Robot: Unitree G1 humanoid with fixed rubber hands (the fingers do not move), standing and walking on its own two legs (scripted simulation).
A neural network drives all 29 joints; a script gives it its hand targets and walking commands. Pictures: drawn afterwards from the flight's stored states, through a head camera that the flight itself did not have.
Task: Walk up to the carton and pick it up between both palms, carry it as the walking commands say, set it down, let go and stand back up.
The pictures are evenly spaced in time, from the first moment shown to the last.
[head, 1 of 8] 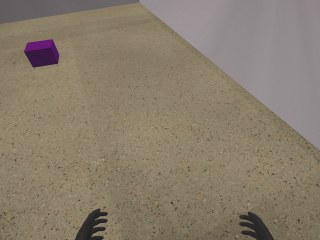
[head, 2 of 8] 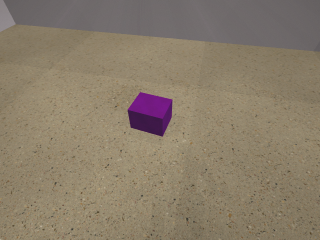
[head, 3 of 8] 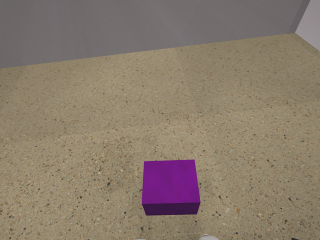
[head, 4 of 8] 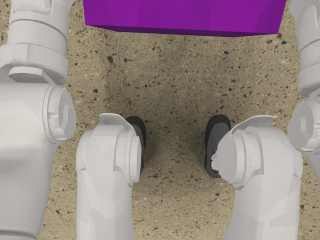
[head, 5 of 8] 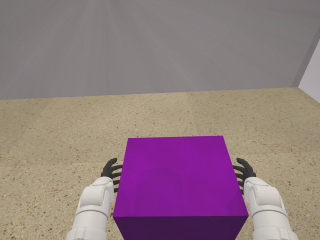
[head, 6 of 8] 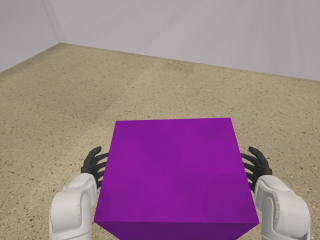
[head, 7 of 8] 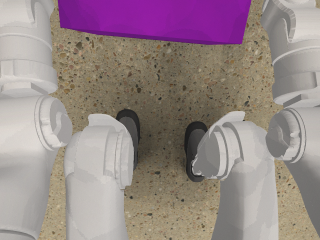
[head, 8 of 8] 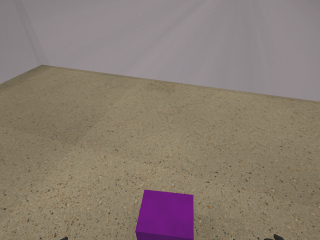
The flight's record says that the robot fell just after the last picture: no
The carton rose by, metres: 0.68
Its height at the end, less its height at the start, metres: +0.00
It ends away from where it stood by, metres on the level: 1.79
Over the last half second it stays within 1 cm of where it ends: yes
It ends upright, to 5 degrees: yes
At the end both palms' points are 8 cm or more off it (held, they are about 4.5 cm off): yes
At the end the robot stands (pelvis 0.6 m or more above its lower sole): yes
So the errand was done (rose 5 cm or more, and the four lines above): yes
